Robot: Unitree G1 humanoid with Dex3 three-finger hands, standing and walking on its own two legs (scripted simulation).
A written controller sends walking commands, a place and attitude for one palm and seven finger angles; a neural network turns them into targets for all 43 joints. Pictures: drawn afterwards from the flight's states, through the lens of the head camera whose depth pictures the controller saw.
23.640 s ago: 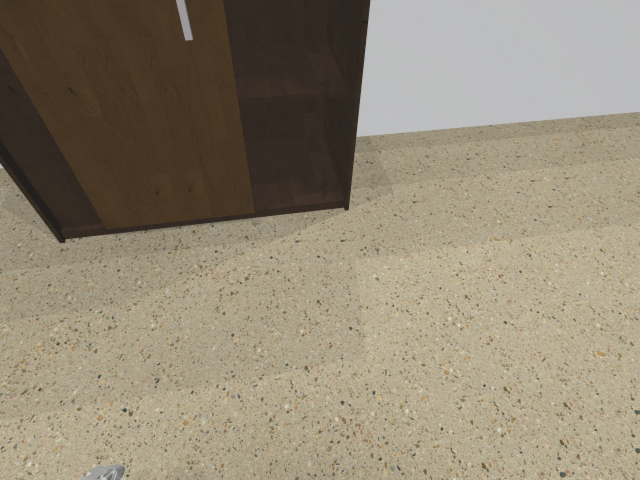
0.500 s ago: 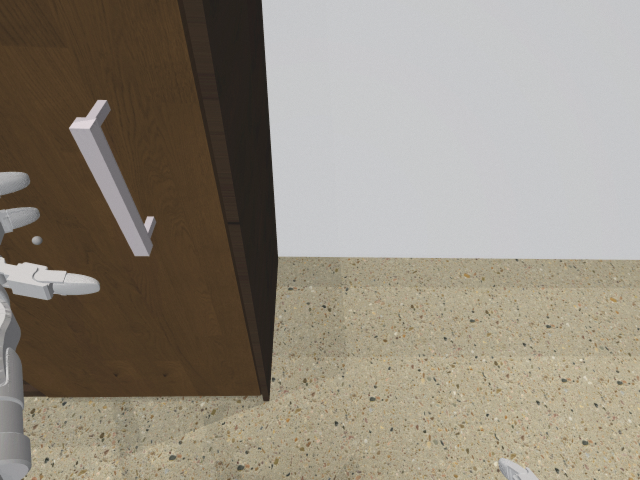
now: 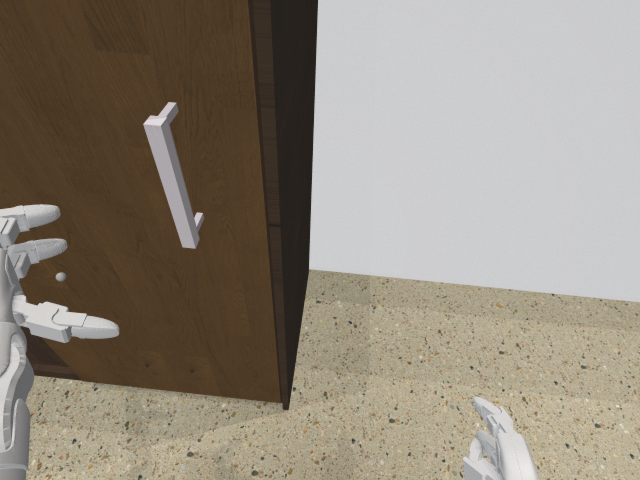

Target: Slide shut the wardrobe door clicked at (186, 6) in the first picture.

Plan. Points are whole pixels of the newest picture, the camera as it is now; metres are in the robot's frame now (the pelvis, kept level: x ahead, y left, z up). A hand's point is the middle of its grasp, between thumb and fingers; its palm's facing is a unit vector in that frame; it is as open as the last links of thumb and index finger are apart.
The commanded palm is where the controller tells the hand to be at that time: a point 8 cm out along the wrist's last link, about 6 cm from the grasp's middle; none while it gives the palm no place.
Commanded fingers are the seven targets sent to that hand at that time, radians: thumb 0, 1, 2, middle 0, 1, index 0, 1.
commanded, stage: draw the hand back to the body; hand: left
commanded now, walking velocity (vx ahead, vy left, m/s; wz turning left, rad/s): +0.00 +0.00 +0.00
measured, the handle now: (181, 181) +0.43 +0.27 +0.14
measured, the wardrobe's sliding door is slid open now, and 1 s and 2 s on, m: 0.00 0.00 0.00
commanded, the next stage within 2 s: step back with the hand held close in 1.60 s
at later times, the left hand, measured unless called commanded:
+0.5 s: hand (78, 296) +0.23 +0.29 +0.15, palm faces +0.12 -0.99 -0.07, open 14.6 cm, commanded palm +0.19 +0.33 +0.16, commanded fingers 0.00 -0.37 0.29 -0.24 -1.04 -0.24 -1.04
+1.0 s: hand (115, 285) +0.23 +0.25 +0.16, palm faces +0.44 -0.82 -0.36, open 11.0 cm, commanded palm +0.18 +0.29 +0.18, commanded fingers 0.00 0.54 0.73 -0.21 -0.51 -0.21 -0.51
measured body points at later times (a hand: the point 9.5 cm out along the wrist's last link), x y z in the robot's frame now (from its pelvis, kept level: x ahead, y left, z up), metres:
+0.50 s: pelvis +0.00 -0.01 +0.00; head -0.03 -0.01 +0.45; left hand +0.21 +0.34 +0.15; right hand +0.19 -0.24 -0.05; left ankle +0.07 +0.02 -0.73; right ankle -0.02 -0.12 -0.73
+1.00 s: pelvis +0.02 -0.02 +0.01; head -0.01 -0.03 +0.46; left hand +0.21 +0.29 +0.18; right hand +0.18 -0.25 -0.07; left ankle +0.07 +0.02 -0.73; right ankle -0.02 -0.12 -0.73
